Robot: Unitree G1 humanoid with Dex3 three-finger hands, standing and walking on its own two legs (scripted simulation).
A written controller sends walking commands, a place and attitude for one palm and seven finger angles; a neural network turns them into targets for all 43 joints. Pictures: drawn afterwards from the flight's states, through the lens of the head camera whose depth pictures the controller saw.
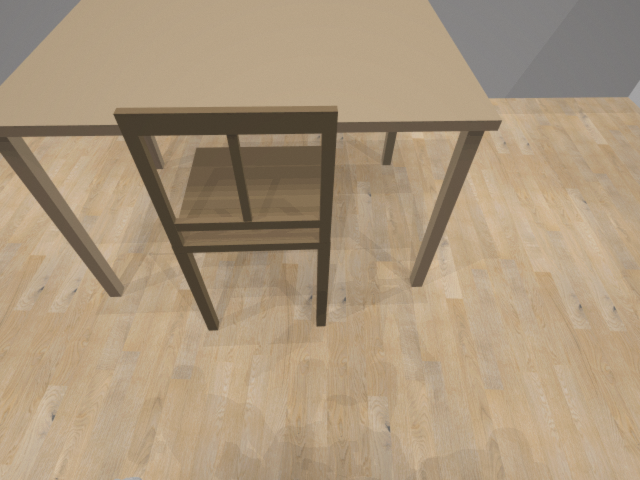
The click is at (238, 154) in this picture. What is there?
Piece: chair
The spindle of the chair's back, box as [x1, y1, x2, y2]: [227, 135, 251, 221]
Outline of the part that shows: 227,135 243,220 251,221 251,212 238,136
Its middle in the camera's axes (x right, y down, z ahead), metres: -0.18 -0.12 +0.83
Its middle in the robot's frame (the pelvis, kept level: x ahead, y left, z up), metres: +0.70 +0.21 -0.09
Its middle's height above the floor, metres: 0.67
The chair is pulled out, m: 0.00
